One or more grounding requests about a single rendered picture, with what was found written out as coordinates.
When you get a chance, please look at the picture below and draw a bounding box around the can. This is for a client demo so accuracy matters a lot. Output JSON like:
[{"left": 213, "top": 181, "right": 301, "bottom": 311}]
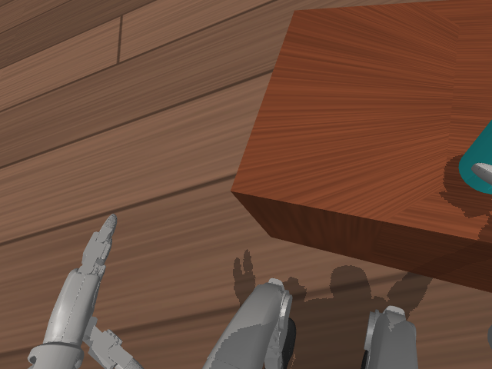
[{"left": 458, "top": 120, "right": 492, "bottom": 194}]

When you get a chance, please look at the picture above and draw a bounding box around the left robot hand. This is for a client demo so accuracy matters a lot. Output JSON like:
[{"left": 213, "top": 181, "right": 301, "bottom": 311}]
[{"left": 43, "top": 214, "right": 144, "bottom": 369}]

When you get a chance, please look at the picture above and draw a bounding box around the left robot arm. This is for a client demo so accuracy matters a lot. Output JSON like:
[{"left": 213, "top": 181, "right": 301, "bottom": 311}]
[{"left": 28, "top": 342, "right": 84, "bottom": 369}]

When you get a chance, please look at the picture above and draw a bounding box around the left robot foot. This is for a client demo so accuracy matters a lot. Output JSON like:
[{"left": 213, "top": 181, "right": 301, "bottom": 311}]
[{"left": 264, "top": 318, "right": 296, "bottom": 369}]

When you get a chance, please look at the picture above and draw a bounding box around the right robot hand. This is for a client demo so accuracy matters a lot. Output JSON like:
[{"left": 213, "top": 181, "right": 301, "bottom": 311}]
[{"left": 471, "top": 163, "right": 492, "bottom": 185}]

